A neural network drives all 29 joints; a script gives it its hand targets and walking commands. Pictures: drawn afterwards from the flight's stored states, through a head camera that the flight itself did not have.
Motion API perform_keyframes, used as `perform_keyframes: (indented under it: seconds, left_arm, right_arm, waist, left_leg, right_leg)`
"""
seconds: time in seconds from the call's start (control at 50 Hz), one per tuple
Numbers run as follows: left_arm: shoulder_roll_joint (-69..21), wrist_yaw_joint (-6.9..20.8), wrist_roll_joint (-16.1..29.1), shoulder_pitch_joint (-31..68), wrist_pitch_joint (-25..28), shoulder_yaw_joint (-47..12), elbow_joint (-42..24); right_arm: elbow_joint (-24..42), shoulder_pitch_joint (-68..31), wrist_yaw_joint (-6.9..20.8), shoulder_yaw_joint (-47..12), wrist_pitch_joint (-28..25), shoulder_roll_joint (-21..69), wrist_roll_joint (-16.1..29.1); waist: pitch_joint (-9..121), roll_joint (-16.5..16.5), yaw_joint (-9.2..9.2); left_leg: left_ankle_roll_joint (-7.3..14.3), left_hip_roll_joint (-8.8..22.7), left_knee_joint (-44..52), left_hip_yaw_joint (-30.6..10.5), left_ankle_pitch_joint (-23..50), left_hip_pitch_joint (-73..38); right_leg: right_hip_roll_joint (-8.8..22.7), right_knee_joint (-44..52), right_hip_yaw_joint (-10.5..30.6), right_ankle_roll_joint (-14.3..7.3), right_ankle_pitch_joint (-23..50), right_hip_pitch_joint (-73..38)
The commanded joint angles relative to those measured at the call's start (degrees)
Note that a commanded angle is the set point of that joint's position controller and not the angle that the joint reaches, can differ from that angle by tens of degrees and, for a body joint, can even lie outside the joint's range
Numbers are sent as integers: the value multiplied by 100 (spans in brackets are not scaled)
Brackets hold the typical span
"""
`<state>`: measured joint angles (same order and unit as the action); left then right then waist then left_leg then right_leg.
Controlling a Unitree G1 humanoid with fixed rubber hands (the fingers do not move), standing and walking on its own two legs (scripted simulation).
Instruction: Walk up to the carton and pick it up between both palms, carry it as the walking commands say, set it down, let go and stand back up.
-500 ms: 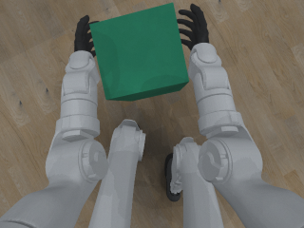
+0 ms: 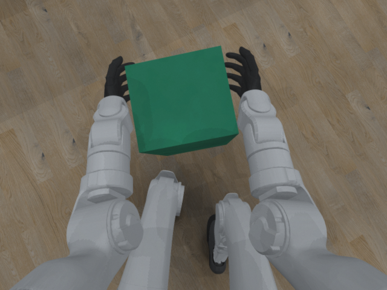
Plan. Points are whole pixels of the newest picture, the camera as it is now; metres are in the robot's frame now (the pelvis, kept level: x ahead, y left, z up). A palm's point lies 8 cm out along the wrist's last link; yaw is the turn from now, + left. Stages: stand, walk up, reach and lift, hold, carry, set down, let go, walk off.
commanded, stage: reach and lift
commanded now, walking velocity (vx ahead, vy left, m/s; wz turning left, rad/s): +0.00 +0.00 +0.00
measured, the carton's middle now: (187, 114) +0.44 +0.09 -0.15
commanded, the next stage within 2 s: none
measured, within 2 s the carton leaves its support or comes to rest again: neither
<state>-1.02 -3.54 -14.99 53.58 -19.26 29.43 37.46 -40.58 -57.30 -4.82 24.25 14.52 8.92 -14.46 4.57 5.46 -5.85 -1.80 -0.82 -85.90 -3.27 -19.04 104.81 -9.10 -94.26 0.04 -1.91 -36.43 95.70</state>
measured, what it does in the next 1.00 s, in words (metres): rises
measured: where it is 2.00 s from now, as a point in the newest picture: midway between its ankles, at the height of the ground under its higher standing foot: (190, 234)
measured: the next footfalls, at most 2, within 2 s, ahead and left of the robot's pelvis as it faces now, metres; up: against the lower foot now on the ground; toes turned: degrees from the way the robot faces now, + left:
none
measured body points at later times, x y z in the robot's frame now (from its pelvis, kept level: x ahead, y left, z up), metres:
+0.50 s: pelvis +0.02 +0.00 +0.07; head +0.23 +0.04 +0.46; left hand +0.42 +0.23 -0.01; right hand +0.47 -0.03 +0.00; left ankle +0.15 +0.13 -0.52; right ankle +0.04 -0.09 -0.52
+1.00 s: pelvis +0.04 +0.00 +0.14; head +0.22 +0.04 +0.55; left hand +0.41 +0.22 +0.06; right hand +0.45 -0.04 +0.08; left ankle +0.15 +0.13 -0.52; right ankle +0.04 -0.09 -0.52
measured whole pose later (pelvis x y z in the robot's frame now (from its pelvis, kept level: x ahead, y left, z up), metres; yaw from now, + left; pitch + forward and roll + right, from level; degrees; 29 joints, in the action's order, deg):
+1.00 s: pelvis +0.04 +0.00 +0.14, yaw +2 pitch +26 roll +0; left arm -6.9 -3.1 -16.3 34.6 -13.7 25.6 33.2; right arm -36.2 -35.2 -3.7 20.1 7.9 13.0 -15.1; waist 3.7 4.3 -5.1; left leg -1.3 -1.7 -55.6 -3.4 -13.5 68.0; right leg -7.0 -62.2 3.0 -2.4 -28.4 59.5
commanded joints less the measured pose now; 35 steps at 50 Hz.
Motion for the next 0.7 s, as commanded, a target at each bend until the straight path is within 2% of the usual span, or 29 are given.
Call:
perform_keyframes:
  seconds: [0.0, 0.68]
  left_arm:
    - [-5597, 1179, 647, 3438, 231, -2986, 108]
    - [-5806, 1125, 466, 1594, 624, -3275, -70]
  right_arm:
    - [-635, -2855, 910, -2523, 36, 5520, 446]
    - [-269, -1079, 897, -2900, -396, 5475, 274]
  waist:
    - [5262, -377, -397]
    - [4328, -439, -194]
  left_leg:
    - [-51, -632, 475, 284, 1047, -5304]
    - [-36, -581, 2223, -51, 1729, -7176]
  right_leg:
    - [-341, 1597, 406, 222, 1199, -731]
    - [-50, 3472, 763, 135, 1787, -2643]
